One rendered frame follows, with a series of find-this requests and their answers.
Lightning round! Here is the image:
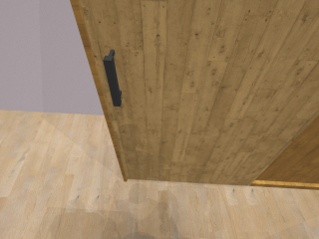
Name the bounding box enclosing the wardrobe door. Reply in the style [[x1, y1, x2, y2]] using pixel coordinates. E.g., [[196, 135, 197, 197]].
[[255, 116, 319, 184], [79, 0, 319, 186]]

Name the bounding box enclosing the handle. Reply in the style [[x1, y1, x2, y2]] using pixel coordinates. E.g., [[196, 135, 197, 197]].
[[103, 49, 122, 107]]

